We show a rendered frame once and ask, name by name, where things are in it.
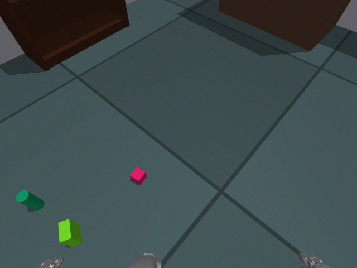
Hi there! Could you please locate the left robot hand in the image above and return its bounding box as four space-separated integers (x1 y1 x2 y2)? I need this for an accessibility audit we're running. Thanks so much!
37 257 64 268

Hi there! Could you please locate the right robot hand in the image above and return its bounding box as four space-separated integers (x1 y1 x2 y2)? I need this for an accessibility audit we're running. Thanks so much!
298 253 329 268

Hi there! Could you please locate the bookshelf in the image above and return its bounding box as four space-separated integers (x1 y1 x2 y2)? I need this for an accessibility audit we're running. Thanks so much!
0 0 130 71

